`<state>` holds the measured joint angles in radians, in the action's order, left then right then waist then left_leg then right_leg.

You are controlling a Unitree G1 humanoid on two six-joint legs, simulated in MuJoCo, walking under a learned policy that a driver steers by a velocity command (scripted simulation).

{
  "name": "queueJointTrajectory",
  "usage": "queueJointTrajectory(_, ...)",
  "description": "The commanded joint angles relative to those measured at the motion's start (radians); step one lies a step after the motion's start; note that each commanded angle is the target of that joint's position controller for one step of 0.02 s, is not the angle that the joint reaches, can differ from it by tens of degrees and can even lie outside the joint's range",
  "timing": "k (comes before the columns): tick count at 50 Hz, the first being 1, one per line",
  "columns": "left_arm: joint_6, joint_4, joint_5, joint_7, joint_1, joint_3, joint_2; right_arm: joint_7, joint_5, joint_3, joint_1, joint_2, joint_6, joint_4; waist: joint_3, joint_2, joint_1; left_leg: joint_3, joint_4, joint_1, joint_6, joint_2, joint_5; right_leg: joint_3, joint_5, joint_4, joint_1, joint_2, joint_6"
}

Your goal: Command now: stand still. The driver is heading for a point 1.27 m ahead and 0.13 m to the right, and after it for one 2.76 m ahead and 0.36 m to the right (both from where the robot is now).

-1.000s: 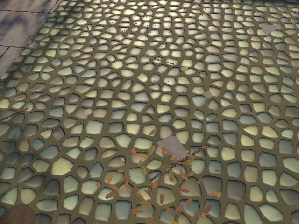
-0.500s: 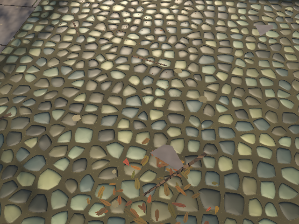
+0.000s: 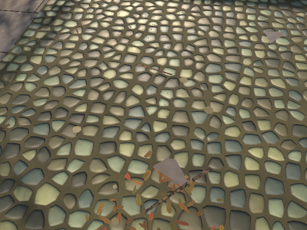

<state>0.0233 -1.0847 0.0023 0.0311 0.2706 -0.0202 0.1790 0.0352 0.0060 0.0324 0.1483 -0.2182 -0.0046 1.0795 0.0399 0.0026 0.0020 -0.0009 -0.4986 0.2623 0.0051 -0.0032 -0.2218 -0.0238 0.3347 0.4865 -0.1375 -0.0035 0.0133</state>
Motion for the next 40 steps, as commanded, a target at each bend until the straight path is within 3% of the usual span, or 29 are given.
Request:
queueJointTrajectory(1,0.002,0.012,0.000,0.003,0.076,-0.017,0.100,0.005,0.001,0.017,0.017,-0.097,0.002,-0.019,-0.028,-0.009,-0.002,0.038,0.032,-0.119,0.044,0.037,0.268,0.042,-0.277,-0.093,-0.089,0.048,0.015)
queueJointTrajectory(16,0.001,0.004,0.002,0.009,0.097,-0.017,0.084,0.011,-0.001,0.023,0.009,-0.085,-0.003,0.012,0.000,-0.011,-0.004,0.040,0.054,-0.111,0.034,0.037,0.199,0.034,-0.180,-0.121,-0.103,0.041,0.015)
queueJointTrajectory(17,-0.001,-0.008,0.001,0.010,0.120,-0.016,0.077,0.010,-0.002,0.020,0.028,-0.073,-0.004,0.024,-0.022,-0.017,-0.003,0.023,0.049,-0.118,0.034,0.022,0.096,0.030,-0.072,-0.134,-0.094,0.035,0.021)
queueJointTrajectory(18,-0.003,-0.011,-0.005,0.012,0.130,-0.023,0.093,0.011,0.003,0.022,0.031,-0.074,-0.005,0.028,-0.003,-0.035,0.000,-0.007,0.017,-0.088,0.035,-0.008,-0.071,0.045,0.095,-0.149,-0.108,0.037,0.041)
queueJointTrajectory(20,-0.001,0.005,-0.018,0.018,0.143,-0.042,0.150,0.008,0.008,0.027,-0.003,-0.078,0.008,0.010,0.076,-0.105,0.023,-0.056,-0.103,0.075,0.039,-0.046,-0.303,0.185,0.430,-0.229,-0.123,0.127,0.119)
queueJointTrajectory(21,0.008,0.009,-0.025,0.019,0.165,-0.054,0.186,0.001,0.012,0.024,-0.042,-0.065,0.024,-0.013,0.117,-0.157,0.039,-0.076,-0.203,0.168,0.041,-0.040,-0.264,0.318,0.519,-0.302,-0.102,0.230,0.173)
queueJointTrajectory(22,0.020,0.013,-0.028,0.019,0.161,-0.066,0.211,-0.008,0.016,0.020,-0.072,-0.052,0.042,-0.033,0.163,-0.179,0.046,-0.046,-0.294,0.234,0.052,0.007,-0.215,0.431,0.514,-0.346,-0.105,0.322,0.224)
queueJointTrajectory(24,0.045,0.024,-0.017,0.013,0.158,-0.064,0.183,-0.023,0.028,0.025,-0.093,-0.065,0.070,-0.054,0.188,-0.147,0.042,0.010,-0.394,0.387,0.073,0.071,-0.278,0.471,0.354,-0.345,-0.008,0.372,0.245)
queueJointTrajectory(26,0.054,0.040,-0.028,0.004,0.134,-0.064,0.173,-0.036,0.036,0.028,-0.087,-0.071,0.091,-0.062,0.158,-0.115,0.027,0.004,-0.271,0.363,0.085,0.091,-0.272,0.368,0.212,-0.310,0.047,0.326,0.200)
queueJointTrajectory(27,0.052,0.046,-0.033,-0.001,0.120,-0.066,0.178,-0.040,0.035,0.030,-0.072,-0.065,0.097,-0.056,0.135,-0.109,0.014,-0.036,-0.180,0.257,0.081,0.068,-0.225,0.295,0.158,-0.289,0.010,0.283,0.177)
queueJointTrajectory(28,0.046,0.052,-0.036,-0.005,0.095,-0.067,0.187,-0.044,0.034,0.033,-0.009,-0.053,0.099,-0.029,0.108,-0.107,-0.023,-0.093,-0.088,0.087,0.072,0.027,-0.125,0.219,0.122,-0.250,-0.079,0.235,0.157)
queueJointTrajectory(30,0.044,0.063,-0.031,-0.010,0.083,-0.064,0.188,-0.043,0.029,0.059,0.206,-0.078,0.090,0.054,0.024,-0.083,-0.107,-0.129,-0.044,-0.247,0.055,-0.048,-0.017,0.127,-0.054,-0.094,-0.242,0.157,0.124)
queueJointTrajectory(31,0.050,0.087,-0.026,-0.013,0.034,-0.050,0.145,-0.036,0.024,0.081,0.345,-0.142,0.090,0.078,-0.017,0.074,-0.170,0.102,0.074,-0.375,0.109,0.101,-0.107,0.016,-0.156,0.222,-0.352,0.072,0.063)
queueJointTrajectory(32,0.070,0.132,-0.024,-0.011,0.040,-0.029,0.054,-0.040,0.019,0.098,0.466,-0.256,0.098,0.083,-0.105,0.347,-0.175,0.623,0.289,-0.512,0.271,0.364,-0.223,-0.029,0.153,0.583,-0.573,-0.058,0.008)
queueJointTrajectory(33,0.085,0.147,-0.049,-0.012,0.009,-0.038,0.090,-0.045,0.002,0.066,0.396,-0.181,0.116,0.076,-0.070,0.221,-0.130,0.753,0.337,-0.448,0.306,0.414,-0.344,0.113,0.211,0.777,-0.660,-0.014,0.030)
queueJointTrajectory(34,0.096,0.161,-0.065,-0.020,-0.020,-0.042,0.114,-0.047,0.003,0.049,0.294,-0.136,0.128,0.042,0.014,0.144,-0.091,0.639,0.329,-0.380,0.273,0.395,-0.357,0.129,0.118,0.828,-0.729,0.044,0.065)
queueJointTrajectory(36,0.101,0.152,-0.044,-0.019,-0.023,-0.055,0.135,-0.060,0.000,0.026,0.175,-0.095,0.134,-0.002,0.055,0.057,-0.038,0.399,0.345,-0.271,0.204,0.307,-0.160,0.102,-0.068,0.743,-0.681,0.121,0.083)
queueJointTrajectory(38,0.087,0.145,-0.034,-0.025,-0.013,-0.066,0.139,-0.057,-0.006,0.014,0.196,-0.070,0.124,0.000,0.046,0.075,-0.019,0.238,0.360,-0.221,0.165,0.236,0.027,0.074,-0.139,0.647,-0.590,0.143,0.070)
queueJointTrajectory(40,0.073,0.158,-0.029,-0.029,-0.052,-0.065,0.115,-0.044,-0.007,0.013,0.253,-0.089,0.119,0.011,0.051,0.064,-0.022,0.170,0.370,-0.225,0.174,0.219,0.184,0.042,-0.183,0.583,-0.604,0.141,0.041)
